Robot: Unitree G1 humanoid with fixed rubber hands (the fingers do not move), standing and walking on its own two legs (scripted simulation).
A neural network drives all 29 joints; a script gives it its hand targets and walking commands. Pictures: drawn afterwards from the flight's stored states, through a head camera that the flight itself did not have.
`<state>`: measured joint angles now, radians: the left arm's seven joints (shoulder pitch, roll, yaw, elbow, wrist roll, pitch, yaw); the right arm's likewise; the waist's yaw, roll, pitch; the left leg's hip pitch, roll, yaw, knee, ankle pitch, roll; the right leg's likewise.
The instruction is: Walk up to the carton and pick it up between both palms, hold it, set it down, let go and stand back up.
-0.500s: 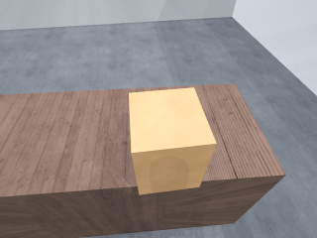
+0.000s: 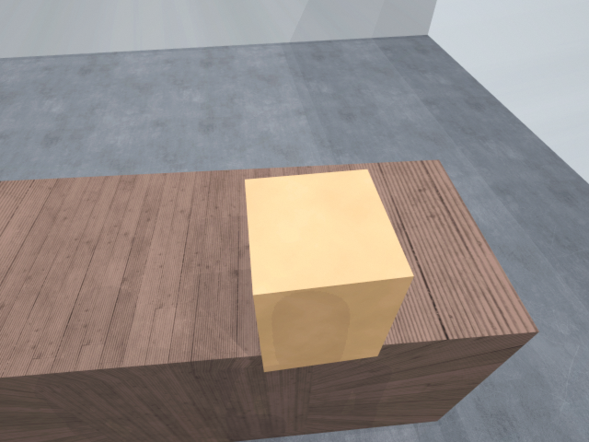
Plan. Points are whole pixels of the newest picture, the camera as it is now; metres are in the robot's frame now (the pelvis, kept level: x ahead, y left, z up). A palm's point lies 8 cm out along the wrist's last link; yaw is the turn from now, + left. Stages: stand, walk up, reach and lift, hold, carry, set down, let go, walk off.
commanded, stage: stand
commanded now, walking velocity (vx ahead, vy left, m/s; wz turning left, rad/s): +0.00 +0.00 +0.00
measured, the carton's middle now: (314, 272) +0.40 -0.01 -0.03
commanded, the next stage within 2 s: reach and lift in 0.56 s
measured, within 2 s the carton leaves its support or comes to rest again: neither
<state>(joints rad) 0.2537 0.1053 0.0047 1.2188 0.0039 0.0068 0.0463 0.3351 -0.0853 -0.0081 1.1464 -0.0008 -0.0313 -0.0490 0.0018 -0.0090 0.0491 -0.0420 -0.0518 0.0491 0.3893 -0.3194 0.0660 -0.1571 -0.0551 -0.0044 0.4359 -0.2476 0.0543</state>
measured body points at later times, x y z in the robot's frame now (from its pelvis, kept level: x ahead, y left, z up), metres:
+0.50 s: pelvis +0.01 +0.01 +0.00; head +0.02 +0.01 +0.45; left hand -0.01 +0.21 -0.17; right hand -0.04 -0.19 -0.16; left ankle -0.07 +0.07 -0.74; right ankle -0.01 -0.15 -0.74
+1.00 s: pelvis -0.05 -0.04 -0.01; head +0.03 -0.05 +0.43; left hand +0.16 +0.12 -0.12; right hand +0.13 -0.19 -0.14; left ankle -0.07 +0.08 -0.74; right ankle -0.01 -0.15 -0.74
